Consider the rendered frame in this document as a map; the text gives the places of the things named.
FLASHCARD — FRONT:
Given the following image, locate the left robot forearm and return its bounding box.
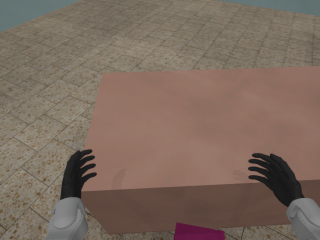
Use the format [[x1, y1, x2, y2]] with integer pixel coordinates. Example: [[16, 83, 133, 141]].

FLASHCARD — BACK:
[[44, 197, 88, 240]]

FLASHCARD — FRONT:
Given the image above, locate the pedestal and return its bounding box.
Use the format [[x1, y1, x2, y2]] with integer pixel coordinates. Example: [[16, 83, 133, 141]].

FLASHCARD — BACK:
[[80, 66, 320, 235]]

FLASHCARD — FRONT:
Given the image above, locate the robot right hand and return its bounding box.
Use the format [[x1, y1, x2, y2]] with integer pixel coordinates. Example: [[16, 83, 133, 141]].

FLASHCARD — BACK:
[[248, 153, 305, 207]]

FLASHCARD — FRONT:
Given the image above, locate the carton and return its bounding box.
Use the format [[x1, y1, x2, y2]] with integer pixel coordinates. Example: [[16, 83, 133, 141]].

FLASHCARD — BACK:
[[173, 222, 225, 240]]

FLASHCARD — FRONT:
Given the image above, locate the robot left hand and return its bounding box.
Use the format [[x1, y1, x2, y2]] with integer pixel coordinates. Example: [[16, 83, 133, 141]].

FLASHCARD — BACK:
[[60, 149, 97, 200]]

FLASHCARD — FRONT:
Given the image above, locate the right robot forearm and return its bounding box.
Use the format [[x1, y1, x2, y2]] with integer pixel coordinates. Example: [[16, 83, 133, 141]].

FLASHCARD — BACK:
[[286, 198, 320, 240]]

